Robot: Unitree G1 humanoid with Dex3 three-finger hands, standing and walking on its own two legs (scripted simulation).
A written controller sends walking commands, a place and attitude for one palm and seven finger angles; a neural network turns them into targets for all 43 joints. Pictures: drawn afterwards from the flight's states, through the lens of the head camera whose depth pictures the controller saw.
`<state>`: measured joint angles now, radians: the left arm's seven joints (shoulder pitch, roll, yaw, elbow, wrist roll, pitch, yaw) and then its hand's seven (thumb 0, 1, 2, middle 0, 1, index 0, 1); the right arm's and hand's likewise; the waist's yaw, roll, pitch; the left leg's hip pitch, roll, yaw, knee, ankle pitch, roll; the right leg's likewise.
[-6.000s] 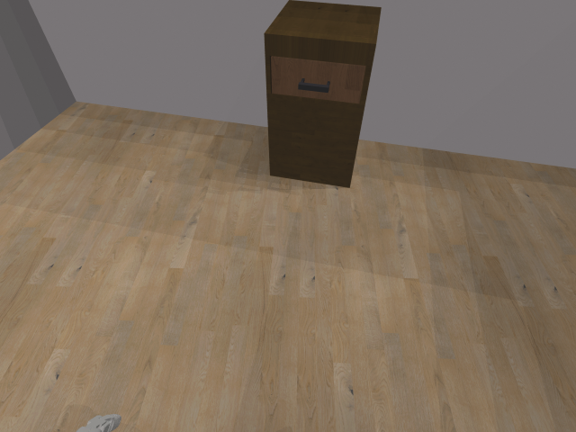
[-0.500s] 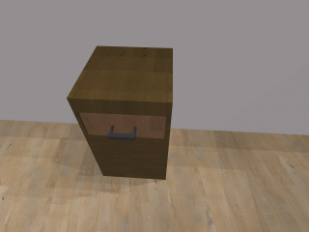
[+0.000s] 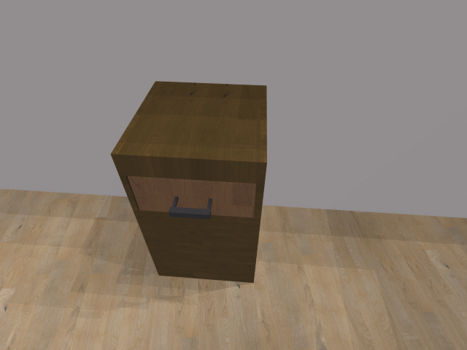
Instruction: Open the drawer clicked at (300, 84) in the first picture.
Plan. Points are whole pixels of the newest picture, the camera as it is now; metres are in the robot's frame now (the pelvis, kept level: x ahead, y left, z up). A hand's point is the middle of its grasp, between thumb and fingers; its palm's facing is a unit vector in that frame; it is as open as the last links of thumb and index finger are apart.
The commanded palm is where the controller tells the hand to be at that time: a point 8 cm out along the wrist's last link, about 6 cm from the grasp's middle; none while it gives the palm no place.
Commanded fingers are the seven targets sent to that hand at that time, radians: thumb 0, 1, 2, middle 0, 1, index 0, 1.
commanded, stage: look again from close up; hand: left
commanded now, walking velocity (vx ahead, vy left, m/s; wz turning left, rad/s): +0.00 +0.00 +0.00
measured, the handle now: (191, 207) +0.57 +0.16 -0.20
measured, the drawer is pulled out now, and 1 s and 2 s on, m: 0.00 0.00 0.00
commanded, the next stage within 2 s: shuffle to correct the standing spot in 0.24 s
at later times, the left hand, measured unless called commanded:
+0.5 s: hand out of the picture -0.04 +0.20 -0.17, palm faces +0.00 -0.99 -0.17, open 7.4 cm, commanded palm none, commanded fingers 0.00 0.90 0.90 -0.20 -0.30 -0.20 -0.30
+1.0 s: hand out of the picture +0.00 +0.16 -0.18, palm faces +0.05 -0.99 -0.10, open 7.4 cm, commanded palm none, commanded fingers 0.00 0.90 0.90 -0.20 -0.30 -0.20 -0.30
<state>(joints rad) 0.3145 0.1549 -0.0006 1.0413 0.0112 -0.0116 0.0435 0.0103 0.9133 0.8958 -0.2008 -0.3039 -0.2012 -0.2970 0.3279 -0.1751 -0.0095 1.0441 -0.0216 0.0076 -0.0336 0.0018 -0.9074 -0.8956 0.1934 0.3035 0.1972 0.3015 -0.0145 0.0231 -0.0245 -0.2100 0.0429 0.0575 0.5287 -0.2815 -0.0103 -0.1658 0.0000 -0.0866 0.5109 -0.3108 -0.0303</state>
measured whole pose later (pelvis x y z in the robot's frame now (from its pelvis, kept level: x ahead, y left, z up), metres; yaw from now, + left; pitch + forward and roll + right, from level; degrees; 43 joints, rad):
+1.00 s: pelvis +0.06 +0.02 +0.00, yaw -3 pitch -1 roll -1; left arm 0.41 0.07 0.01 1.10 0.02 0.01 0.04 0.01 0.91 0.90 -0.20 -0.30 -0.20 -0.30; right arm 0.24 -0.15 -0.02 1.07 -0.01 -0.01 -0.05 0.01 -0.94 -0.90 0.19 0.30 0.20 0.30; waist 0.02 -0.02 0.02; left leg -0.29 0.03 0.13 0.58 -0.27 0.05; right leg -0.09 0.00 -0.10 0.49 -0.36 -0.01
